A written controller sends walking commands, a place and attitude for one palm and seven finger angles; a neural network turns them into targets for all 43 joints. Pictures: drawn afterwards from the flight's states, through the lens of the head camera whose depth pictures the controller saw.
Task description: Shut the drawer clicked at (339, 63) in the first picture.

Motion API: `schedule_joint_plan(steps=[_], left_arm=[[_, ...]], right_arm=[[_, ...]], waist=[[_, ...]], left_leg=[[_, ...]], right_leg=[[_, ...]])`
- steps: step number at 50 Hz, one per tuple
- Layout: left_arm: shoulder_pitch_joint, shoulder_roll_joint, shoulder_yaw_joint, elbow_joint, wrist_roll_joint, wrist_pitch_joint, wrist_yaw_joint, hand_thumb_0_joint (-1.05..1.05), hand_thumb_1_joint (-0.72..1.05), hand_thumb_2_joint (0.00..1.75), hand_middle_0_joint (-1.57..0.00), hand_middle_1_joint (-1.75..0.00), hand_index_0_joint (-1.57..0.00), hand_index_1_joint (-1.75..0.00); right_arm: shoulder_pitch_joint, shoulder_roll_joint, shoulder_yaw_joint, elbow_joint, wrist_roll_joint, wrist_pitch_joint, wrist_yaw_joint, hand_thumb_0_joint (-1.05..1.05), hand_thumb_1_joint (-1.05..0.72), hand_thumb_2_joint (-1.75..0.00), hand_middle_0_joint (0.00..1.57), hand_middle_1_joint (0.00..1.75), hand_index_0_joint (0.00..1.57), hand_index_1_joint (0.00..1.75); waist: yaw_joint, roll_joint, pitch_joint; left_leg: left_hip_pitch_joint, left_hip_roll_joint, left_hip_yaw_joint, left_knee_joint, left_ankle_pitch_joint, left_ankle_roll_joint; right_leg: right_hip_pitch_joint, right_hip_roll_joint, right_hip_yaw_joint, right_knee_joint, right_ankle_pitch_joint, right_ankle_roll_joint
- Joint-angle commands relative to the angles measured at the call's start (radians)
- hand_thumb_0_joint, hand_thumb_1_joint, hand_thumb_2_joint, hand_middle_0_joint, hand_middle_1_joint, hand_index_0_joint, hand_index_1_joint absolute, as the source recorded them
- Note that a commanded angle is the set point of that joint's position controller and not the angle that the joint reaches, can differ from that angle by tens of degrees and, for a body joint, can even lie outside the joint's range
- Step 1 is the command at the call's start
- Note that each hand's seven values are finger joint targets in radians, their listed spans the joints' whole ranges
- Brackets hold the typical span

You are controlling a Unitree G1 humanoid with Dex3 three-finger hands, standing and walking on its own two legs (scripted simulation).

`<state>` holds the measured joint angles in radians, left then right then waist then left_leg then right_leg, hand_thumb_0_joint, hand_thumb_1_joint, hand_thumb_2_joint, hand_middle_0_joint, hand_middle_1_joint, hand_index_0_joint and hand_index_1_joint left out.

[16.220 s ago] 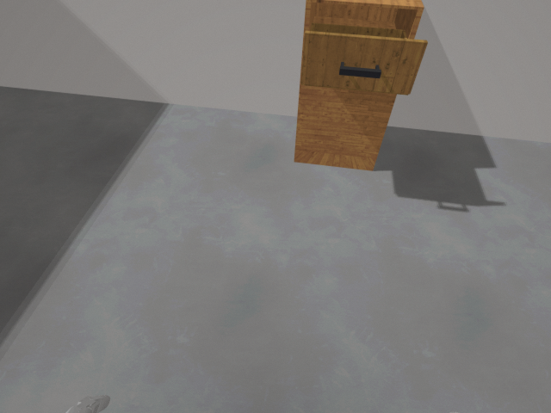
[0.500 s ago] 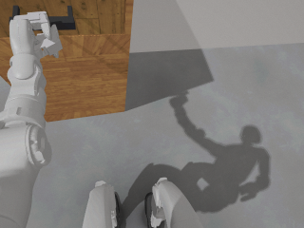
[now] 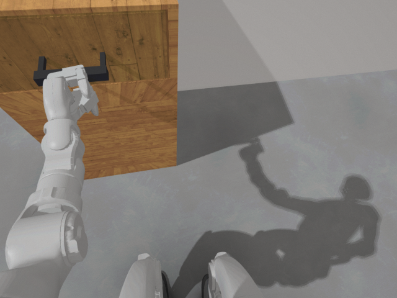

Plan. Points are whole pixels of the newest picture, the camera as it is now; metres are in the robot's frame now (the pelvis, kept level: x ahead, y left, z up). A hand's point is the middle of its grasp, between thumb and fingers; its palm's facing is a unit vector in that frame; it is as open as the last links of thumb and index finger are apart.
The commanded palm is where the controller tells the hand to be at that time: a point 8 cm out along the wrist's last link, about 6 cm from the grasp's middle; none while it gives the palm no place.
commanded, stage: draw the hand back to the body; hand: left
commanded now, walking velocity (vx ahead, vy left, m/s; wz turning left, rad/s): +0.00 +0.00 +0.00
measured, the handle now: (73, 67) +0.58 +0.22 +0.05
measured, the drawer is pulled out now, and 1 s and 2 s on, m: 0.00 0.00 0.00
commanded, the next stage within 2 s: step back with the hand held close in 1.32 s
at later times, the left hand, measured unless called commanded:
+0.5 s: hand (40, 144) +0.35 +0.20 +0.14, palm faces +0.13 -0.99 -0.11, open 3.3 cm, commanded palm +0.31 +0.25 +0.16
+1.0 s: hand out of the picture +0.24 +0.23 +0.23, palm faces +0.37 -0.87 -0.34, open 3.3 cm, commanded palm +0.18 +0.27 +0.25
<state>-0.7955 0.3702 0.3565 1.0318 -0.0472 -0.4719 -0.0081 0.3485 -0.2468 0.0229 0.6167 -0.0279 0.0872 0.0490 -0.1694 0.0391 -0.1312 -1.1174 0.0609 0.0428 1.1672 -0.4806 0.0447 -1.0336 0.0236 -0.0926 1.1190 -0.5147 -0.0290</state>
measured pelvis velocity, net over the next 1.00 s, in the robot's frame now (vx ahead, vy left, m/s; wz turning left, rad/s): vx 0.04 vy -0.01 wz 0.05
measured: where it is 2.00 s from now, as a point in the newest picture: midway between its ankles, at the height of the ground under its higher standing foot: outside the picture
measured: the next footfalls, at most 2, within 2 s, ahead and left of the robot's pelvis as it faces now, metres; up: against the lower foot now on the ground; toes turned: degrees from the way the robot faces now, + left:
none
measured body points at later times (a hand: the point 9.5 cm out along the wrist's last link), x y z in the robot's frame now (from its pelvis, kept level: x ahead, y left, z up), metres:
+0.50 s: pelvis +0.03 -0.01 +0.06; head +0.07 -0.01 +0.51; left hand +0.34 +0.25 +0.15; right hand +0.21 -0.25 -0.03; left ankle +0.03 +0.09 -0.64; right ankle +0.00 -0.11 -0.64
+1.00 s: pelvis +0.04 -0.01 +0.10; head +0.02 -0.04 +0.55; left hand +0.21 +0.27 +0.25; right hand +0.24 -0.22 +0.01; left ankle +0.03 +0.09 -0.64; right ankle +0.00 -0.11 -0.64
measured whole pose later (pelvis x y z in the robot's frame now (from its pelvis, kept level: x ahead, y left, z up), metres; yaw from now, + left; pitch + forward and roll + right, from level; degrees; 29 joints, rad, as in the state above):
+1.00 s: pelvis +0.04 -0.01 +0.10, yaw +3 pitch -4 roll +0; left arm 0.40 0.32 0.20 -0.30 -0.09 -0.05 0.10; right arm 0.18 -0.24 0.05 0.58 0.02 -0.03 -0.06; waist 0.04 0.07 0.01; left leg -0.13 -0.01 0.05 0.43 -0.24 0.03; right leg -0.06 0.00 -0.08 0.41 -0.29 -0.03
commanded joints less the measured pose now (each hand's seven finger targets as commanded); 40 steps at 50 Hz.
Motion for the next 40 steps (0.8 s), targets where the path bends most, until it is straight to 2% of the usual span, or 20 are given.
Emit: schedule_joint_plan(steps=[1, 2, 3, 5, 6, 8, 11, 14, 16, 18, 20, 22, 23, 25, 26, 29, 34, 35, 37, 40], left_arm=[[-0.142, 0.243, 0.04, -0.503, -0.055, -0.06, -0.024, 0.0, 0.9, 0.9, -1.4, -1.6, -1.4, -1.6], [-0.06, 0.203, 0.015, -0.564, -0.073, -0.037, -0.034, 0.0, 0.9, 0.9, -1.4, -1.6, -1.4, -1.6], [-0.008, 0.168, -0.019, -0.615, -0.086, -0.013, -0.044, 0.0, 0.9, 0.9, -1.4, -1.6, -1.4, -1.6], [0.113, 0.116, -0.051, -0.637, -0.119, 0.041, -0.053, 0.0, 0.9, 0.9, -1.4, -1.6, -1.4, -1.6], [0.132, 0.123, -0.046, -0.656, -0.13, 0.058, -0.053, 0.0, 0.9, 0.9, -1.4, -1.6, -1.4, -1.6], [0.17, 0.109, -0.05, -0.717, -0.148, 0.073, -0.048, 0.0, 0.9, 0.9, -1.4, -1.6, -1.4, -1.6], [0.207, 0.069, -0.095, -0.819, -0.152, 0.06, -0.049, 0.0, 0.9, 0.9, -1.4, -1.6, -1.4, -1.6], [0.292, 0.041, -0.131, -0.887, -0.16, 0.064, -0.072, 0.0, 0.9, 0.9, -1.4, -1.6, -1.4, -1.6], [0.349, 0.035, -0.135, -0.873, -0.168, 0.093, -0.092, 0.0, 0.9, 0.9, -1.4, -1.6, -1.4, -1.6], [0.392, 0.051, -0.117, -0.901, -0.178, 0.122, -0.101, 0.0, 0.9, 0.9, -1.4, -1.6, -1.4, -1.6], [0.426, 0.065, -0.102, -0.948, -0.188, 0.149, -0.112, 0.0, 0.9, 0.9, -1.4, -1.6, -1.4, -1.6], [0.476, 0.072, -0.085, -1.011, -0.2, 0.167, -0.116, 0.0, 0.9, 0.9, -1.4, -1.6, -1.4, -1.6], [0.547, 0.161, -0.123, -1.046, -0.08, 0.219, -0.031, 0.0, 0.9, 0.9, -1.4, -1.6, -1.4, -1.6], [0.58, 0.093, -0.172, -1.106, -0.062, 0.282, 0.037, 0.0, 0.9, 0.9, -1.4, -1.6, -1.4, -1.6], [0.586, 0.106, -0.161, -1.114, -0.055, 0.305, 0.062, 0.0, 0.9, 0.9, -1.4, -1.6, -1.4, -1.6], [0.626, 0.116, -0.156, -1.177, -0.045, 0.342, 0.099, 0.0, 0.9, 0.9, -1.4, -1.6, -1.4, -1.6], [0.703, 0.108, -0.148, -1.258, -0.035, 0.37, 0.117, 0.0, 0.9, 0.9, -1.4, -1.6, -1.4, -1.6], [0.74, 0.088, -0.155, -1.267, -0.035, 0.373, 0.117, 0.0, 0.9, 0.9, -1.4, -1.6, -1.4, -1.6], [0.79, 0.085, -0.146, -1.31, -0.037, 0.375, 0.118, 0.0, 0.9, 0.9, -1.4, -1.6, -1.4, -1.6], [0.88, 0.093, -0.122, -1.402, -0.037, 0.368, 0.116, 0.0, 0.9, 0.9, -1.4, -1.6, -1.4, -1.6]], right_arm=[[0.136, -0.169, -0.078, -0.11, 0.023, 0.002, -0.009, 0.0, -0.9, -0.9, 0.2, 0.3, 0.2, 0.3], [0.125, -0.159, -0.079, -0.125, 0.034, 0.0, -0.007, 0.0, -0.9, -0.9, 0.2, 0.3, 0.2, 0.3], [0.112, -0.154, -0.08, -0.132, 0.046, -0.003, -0.011, 0.0, -0.9, -0.9, 0.2, 0.3, 0.2, 0.3], [0.097, -0.155, -0.077, -0.136, 0.061, -0.012, -0.017, 0.0, -0.9, -0.9, 0.2, 0.3, 0.2, 0.3], [0.085, -0.158, -0.079, -0.131, 0.067, -0.016, -0.025, 0.0, -0.9, -0.9, 0.2, 0.3, 0.2, 0.3], [0.062, -0.157, -0.078, -0.131, 0.071, -0.031, -0.036, 0.0, -0.9, -0.9, 0.2, 0.3, 0.2, 0.3], [0.03, -0.147, -0.075, -0.128, 0.071, -0.058, -0.045, 0.0, -0.9, -0.9, 0.2, 0.3, 0.2, 0.3], [0.0, -0.148, -0.077, -0.139, 0.073, -0.082, -0.051, 0.0, -0.9, -0.9, 0.2, 0.3, 0.2, 0.3], [-0.032, -0.15, -0.071, -0.147, 0.076, -0.091, -0.055, 0.0, -0.9, -0.9, 0.2, 0.3, 0.2, 0.3], [-0.068, -0.153, -0.066, -0.166, 0.081, -0.1, -0.063, 0.0, -0.9, -0.9, 0.2, 0.3, 0.2, 0.3], [-0.097, -0.148, -0.059, -0.184, 0.083, -0.111, -0.067, 0.0, -0.9, -0.9, 0.2, 0.3, 0.2, 0.3], [-0.128, -0.143, -0.053, -0.208, 0.085, -0.124, -0.074, 0.0, -0.9, -0.9, 0.2, 0.3, 0.2, 0.3], [-0.188, -0.128, -0.052, -0.22, 0.083, -0.094, -0.092, 0.0, -0.9, -0.9, 0.2, 0.3, 0.2, 0.3], [-0.21, -0.119, -0.036, -0.239, 0.082, -0.085, -0.112, 0.0, -0.9, -0.9, 0.2, 0.3, 0.2, 0.3], [-0.222, -0.119, -0.033, -0.236, 0.082, -0.08, -0.12, 0.0, -0.9, -0.9, 0.2, 0.3, 0.2, 0.3], [-0.255, -0.121, -0.019, -0.233, 0.076, -0.085, -0.136, 0.0, -0.9, -0.9, 0.2, 0.3, 0.2, 0.3], [-0.283, -0.116, -0.007, -0.214, 0.066, -0.108, -0.139, 0.0, -0.9, -0.9, 0.2, 0.3, 0.2, 0.3], [-0.283, -0.109, -0.004, -0.212, 0.065, -0.112, -0.137, 0.0, -0.9, -0.9, 0.2, 0.3, 0.2, 0.3], [-0.292, -0.107, -0.004, -0.211, 0.059, -0.124, -0.134, 0.0, -0.9, -0.9, 0.2, 0.3, 0.2, 0.3], [-0.298, -0.103, -0.006, -0.206, 0.053, -0.144, -0.127, 0.0, -0.9, -0.9, 0.2, 0.3, 0.2, 0.3]], waist=[[0.089, 0.13, -0.676], [0.095, 0.111, -0.659], [0.087, 0.082, -0.621], [0.077, 0.01, -0.511], [0.075, 0.0, -0.455], [0.074, -0.011, -0.405], [0.073, 0.059, -0.368], [0.079, 0.05, -0.352], [0.089, 0.033, -0.294], [0.103, 0.012, -0.262], [0.117, 0.032, -0.262], [0.133, 0.008, -0.264], [0.178, -0.002, -0.269], [0.16, 0.04, -0.187], [0.158, 0.022, -0.143], [0.166, -0.049, -0.089], [0.178, 0.003, -0.022], [0.179, 0.012, -0.016], [0.186, -0.005, 0.001], [0.196, 0.018, 0.009]], left_leg=[[0.599, -0.037, -0.071, -0.165, 0.596, -0.02], [0.608, -0.041, -0.063, -0.184, 0.609, -0.017], [0.605, -0.04, -0.054, -0.2, 0.619, -0.013], [0.569, -0.038, -0.045, -0.238, 0.585, -0.005], [0.559, -0.038, -0.041, -0.254, 0.55, -0.005], [0.563, -0.044, -0.035, -0.285, 0.492, -0.003], [0.653, -0.044, -0.04, -0.311, 0.53, -0.006], [0.722, -0.041, -0.051, -0.331, 0.569, -0.006], [0.715, -0.044, -0.056, -0.361, 0.522, -0.009], [0.709, -0.049, -0.057, -0.389, 0.473, -0.007], [0.731, -0.054, -0.053, -0.41, 0.462, -0.006], [0.74, -0.055, -0.05, -0.429, 0.462, -0.004], [0.801, -0.057, -0.044, -0.489, 0.443, -0.006], [0.848, -0.057, -0.043, -0.548, 0.406, -0.008], [0.858, -0.054, -0.042, -0.568, 0.394, -0.005], [0.9, -0.05, -0.052, -0.635, 0.375, 0.0], [0.994, -0.054, -0.056, -0.719, 0.364, -0.002], [1.013, -0.054, -0.058, -0.732, 0.378, -0.003], [1.035, -0.051, -0.059, -0.755, 0.4, -0.005], [1.064, -0.049, -0.06, -0.778, 0.436, -0.007]], right_leg=[[0.396, 0.025, 0.072, -0.166, 0.58, 0.007], [0.443, 0.027, 0.071, -0.191, 0.617, 0.01], [0.476, 0.025, 0.073, -0.212, 0.657, 0.013], [0.512, 0.025, 0.068, -0.251, 0.675, 0.021], [0.514, 0.023, 0.069, -0.268, 0.657, 0.023], [0.537, 0.02, 0.07, -0.299, 0.63, 0.026], [0.525, 0.016, 0.062, -0.32, 0.614, 0.021], [0.535, 0.015, 0.053, -0.341, 0.61, 0.017], [0.539, 0.01, 0.045, -0.363, 0.574, 0.018], [0.566, 0.006, 0.044, -0.385, 0.545, 0.016], [0.601, 0.003, 0.047, -0.401, 0.545, 0.013], [0.644, -0.001, 0.047, -0.416, 0.558, 0.014], [0.704, -0.033, 0.088, -0.482, 0.533, 0.005], [0.714, -0.031, 0.08, -0.534, 0.481, 0.004], [0.722, -0.031, 0.08, -0.561, 0.476, 0.005], [0.774, -0.029, 0.074, -0.622, 0.446, 0.006], [0.826, -0.027, 0.073, -0.707, 0.407, 0.002], [0.842, -0.027, 0.069, -0.713, 0.415, 0.0], [0.865, -0.026, 0.064, -0.731, 0.435, 0.002], [0.898, -0.026, 0.063, -0.751, 0.456, 0.0]])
